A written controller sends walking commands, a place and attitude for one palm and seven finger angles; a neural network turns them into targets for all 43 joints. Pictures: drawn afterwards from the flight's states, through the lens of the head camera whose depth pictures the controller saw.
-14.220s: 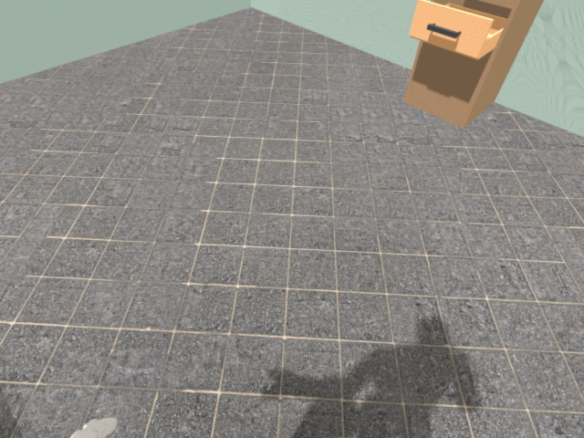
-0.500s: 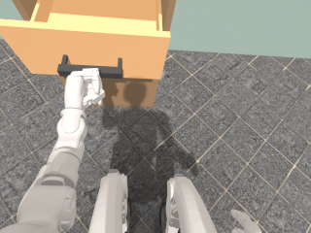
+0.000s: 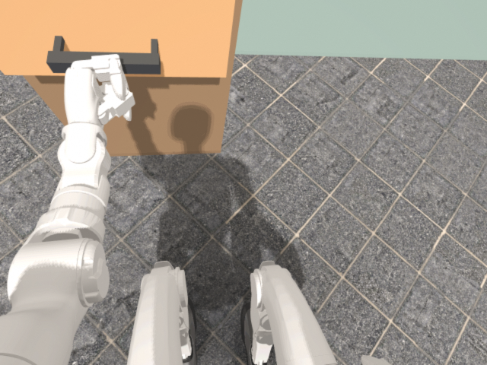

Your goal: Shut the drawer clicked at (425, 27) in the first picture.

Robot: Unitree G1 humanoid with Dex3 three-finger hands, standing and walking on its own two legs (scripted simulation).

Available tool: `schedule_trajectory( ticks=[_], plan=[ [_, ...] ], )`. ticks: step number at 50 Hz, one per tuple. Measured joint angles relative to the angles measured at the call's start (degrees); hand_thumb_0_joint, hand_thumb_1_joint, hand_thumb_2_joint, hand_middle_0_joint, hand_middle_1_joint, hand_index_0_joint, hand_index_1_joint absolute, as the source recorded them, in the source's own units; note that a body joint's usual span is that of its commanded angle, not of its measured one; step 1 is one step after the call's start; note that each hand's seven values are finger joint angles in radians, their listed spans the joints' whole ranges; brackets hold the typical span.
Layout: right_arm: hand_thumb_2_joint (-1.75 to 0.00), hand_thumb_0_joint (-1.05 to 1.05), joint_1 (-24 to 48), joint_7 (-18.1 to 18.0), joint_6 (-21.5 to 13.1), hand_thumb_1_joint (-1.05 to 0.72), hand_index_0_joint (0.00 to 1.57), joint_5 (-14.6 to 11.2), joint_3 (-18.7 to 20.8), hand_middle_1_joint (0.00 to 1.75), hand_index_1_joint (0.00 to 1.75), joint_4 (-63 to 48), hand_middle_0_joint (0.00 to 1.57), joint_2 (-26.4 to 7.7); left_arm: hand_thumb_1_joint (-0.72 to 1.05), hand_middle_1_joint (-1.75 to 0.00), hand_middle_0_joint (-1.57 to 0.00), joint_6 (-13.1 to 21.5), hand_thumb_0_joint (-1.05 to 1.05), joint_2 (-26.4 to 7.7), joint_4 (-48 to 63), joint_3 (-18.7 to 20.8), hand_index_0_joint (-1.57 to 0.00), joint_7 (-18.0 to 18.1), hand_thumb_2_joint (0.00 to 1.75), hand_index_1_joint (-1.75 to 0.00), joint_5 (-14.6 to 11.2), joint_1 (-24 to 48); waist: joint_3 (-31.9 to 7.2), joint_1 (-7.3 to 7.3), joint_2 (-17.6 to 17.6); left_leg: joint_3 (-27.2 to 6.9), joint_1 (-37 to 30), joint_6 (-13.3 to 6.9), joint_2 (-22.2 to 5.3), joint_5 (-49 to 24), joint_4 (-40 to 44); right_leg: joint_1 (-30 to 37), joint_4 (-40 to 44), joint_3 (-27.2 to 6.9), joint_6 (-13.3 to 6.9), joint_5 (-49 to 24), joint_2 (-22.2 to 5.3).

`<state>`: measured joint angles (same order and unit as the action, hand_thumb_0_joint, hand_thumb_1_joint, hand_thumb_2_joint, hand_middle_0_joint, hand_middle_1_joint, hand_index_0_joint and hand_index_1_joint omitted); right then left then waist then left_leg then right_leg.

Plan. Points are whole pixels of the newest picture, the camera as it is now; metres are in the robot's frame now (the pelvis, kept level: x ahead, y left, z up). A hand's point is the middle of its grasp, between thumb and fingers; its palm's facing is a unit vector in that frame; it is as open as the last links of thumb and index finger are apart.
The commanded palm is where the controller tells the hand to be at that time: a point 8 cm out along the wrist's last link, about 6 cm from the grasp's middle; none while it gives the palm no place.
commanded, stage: push the drawer shut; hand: left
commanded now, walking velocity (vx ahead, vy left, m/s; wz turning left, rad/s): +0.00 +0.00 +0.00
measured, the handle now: (107, 53) +0.59 +0.19 +0.03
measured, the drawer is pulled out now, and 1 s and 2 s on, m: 0.07 0.00 0.00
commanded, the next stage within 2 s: pull the fist back off the drawer in 1.02 s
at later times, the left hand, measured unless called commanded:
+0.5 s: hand (124, 67) +0.57 +0.16 +0.02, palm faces +0.06 -1.00 -0.04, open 2.9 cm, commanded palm +0.58 +0.17 +0.03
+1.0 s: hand (119, 53) +0.60 +0.18 +0.02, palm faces +0.07 -1.00 -0.05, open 2.9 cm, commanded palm +0.65 +0.15 +0.03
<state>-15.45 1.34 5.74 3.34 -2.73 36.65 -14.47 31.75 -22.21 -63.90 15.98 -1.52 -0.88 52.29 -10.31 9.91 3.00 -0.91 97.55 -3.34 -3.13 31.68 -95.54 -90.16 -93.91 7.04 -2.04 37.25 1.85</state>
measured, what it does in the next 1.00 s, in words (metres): stands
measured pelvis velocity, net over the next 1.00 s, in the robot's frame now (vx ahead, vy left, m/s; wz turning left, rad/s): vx -0.01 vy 0.00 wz -0.05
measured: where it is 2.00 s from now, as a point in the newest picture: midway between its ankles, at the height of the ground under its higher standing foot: (221, 351)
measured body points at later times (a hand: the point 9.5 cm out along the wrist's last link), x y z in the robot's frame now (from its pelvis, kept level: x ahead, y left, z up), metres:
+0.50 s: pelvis +0.00 +0.00 -0.01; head +0.21 +0.05 +0.39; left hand +0.56 +0.22 +0.03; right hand +0.03 -0.27 -0.12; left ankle +0.08 +0.10 -0.52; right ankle +0.05 -0.11 -0.52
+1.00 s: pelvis -0.01 +0.00 -0.02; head +0.21 +0.07 +0.36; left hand +0.59 +0.23 +0.03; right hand -0.03 -0.25 -0.11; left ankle +0.08 +0.10 -0.52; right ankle +0.05 -0.11 -0.52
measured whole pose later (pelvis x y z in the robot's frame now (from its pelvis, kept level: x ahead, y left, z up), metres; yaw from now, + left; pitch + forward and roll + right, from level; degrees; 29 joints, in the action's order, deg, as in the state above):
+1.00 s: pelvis -0.01 +0.00 -0.02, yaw -3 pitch +37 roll -10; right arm -19.0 1.2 2.7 4.8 -6.7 37.0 -13.4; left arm 22.3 -37.0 -72.0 17.7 -2.8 4.3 72.4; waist -7.7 16.9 1.9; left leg -3.8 106.3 -3.4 -3.6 30.5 -99.3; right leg -97.4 -95.7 9.7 -2.2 35.6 2.7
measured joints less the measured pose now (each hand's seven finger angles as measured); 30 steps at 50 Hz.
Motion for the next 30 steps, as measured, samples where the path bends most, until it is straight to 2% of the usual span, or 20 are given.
schedule_trajectory(
  ticks=[15, 30],
  plan=[
    [-0.89, 0.0, 0.24, 0.03, 0.61, -0.9, 0.2, 0.28, -0.67, 0.3, 0.3, -1.2, 0.2, 0.02, 0.74, -1.6, -1.4, -2.76, -0.04, -4.6, -1.78, 2.62, -1.4, -2.55, 0.93, -1.6, 0.6, 5.44, 0.57, 1.48, -0.18, -1.12, 2.34, 0.43, -0.58, 0.82, -1.59, -1.95, -0.8, 0.95, -0.45, 0.45, 0.75],
    [-0.89, 0.0, -1.42, 0.41, -0.15, -0.9, 0.2, 1.01, -1.82, 0.3, 0.3, -0.76, 0.2, 0.27, 0.73, -1.6, -1.4, -6.08, -0.01, -8.4, -4.61, 3.27, -1.4, -1.67, 0.94, -1.6, 2.72, 12.39, 1.45, 3.48, -0.08, -1.69, 4.9, 0.19, -0.67, 0.57, -2.59, -4.12, -1.26, 1.47, -0.26, 0.01, 0.92]
  ],
)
